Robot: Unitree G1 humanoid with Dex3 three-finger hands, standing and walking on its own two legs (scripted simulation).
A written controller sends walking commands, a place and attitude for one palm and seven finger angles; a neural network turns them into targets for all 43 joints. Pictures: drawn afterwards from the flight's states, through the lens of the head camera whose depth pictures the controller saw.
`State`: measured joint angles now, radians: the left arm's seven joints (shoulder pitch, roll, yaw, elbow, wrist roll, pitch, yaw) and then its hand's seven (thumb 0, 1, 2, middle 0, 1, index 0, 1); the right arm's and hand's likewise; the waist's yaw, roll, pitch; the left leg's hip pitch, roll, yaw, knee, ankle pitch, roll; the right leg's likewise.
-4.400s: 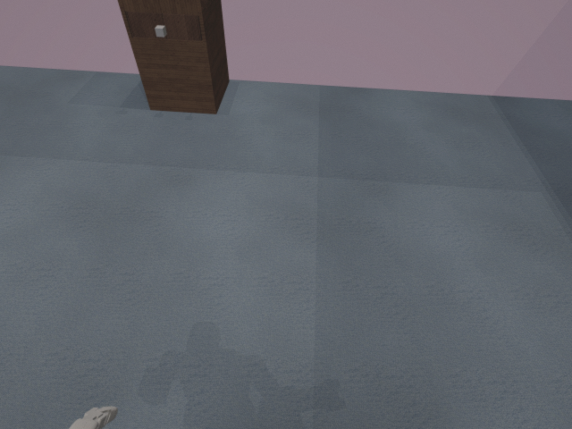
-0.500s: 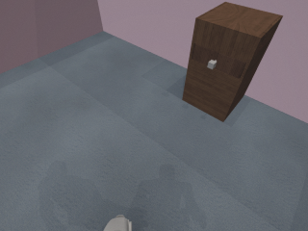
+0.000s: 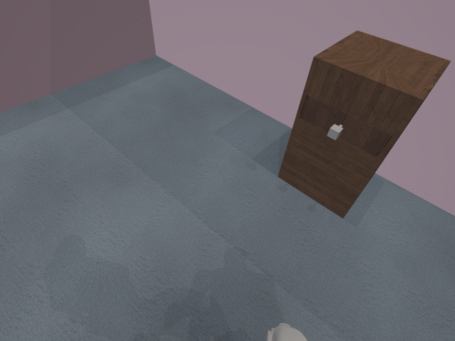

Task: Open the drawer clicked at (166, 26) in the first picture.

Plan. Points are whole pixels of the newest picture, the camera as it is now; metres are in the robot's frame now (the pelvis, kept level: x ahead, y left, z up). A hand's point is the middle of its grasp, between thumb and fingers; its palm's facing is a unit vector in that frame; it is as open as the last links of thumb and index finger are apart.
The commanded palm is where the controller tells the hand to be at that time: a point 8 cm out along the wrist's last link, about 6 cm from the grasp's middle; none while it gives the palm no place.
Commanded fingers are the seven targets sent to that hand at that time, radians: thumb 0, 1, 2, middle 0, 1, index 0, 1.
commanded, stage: walk to a spot facing it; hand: left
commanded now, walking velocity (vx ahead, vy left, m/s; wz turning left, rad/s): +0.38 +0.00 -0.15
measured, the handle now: (337, 129) +1.02 -0.44 -0.26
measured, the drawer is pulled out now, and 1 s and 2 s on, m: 0.00 0.00 0.00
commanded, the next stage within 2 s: turn to face it in 0.46 s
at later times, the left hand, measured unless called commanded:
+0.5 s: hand (176, 294) +0.25 +0.12 -0.17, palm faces +0.04 -0.97 -0.24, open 7.1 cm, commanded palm none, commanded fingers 0.00 0.90 0.90 -0.20 -0.30 -0.20 -0.30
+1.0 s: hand (167, 264) +0.32 +0.16 -0.18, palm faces +0.01 -0.98 -0.21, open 7.4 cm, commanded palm none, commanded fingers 0.00 0.90 0.90 -0.20 -0.30 -0.20 -0.30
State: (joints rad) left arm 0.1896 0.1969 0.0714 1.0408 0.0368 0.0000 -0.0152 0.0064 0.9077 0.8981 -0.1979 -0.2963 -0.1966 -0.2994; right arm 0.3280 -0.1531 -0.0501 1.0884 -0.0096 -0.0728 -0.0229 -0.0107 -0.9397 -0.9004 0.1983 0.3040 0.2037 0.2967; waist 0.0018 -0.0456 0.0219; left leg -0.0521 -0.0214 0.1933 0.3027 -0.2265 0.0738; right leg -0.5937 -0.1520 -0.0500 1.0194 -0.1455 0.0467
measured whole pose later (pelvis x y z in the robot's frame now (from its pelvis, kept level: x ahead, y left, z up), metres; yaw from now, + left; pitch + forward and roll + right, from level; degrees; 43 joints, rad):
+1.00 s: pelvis +0.30 -0.03 -0.01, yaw -6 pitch -1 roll +0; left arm 0.26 0.17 0.08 1.03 0.02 0.06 0.00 0.01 0.91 0.90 -0.20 -0.30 -0.20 -0.30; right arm 0.09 -0.15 -0.05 0.98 -0.02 0.00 -0.02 -0.02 -0.93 -0.90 0.20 0.30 0.21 0.30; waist 0.03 0.01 0.08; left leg -0.27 0.15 0.32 0.52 -0.21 0.02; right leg -0.43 -0.09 -0.11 0.93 -0.43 0.05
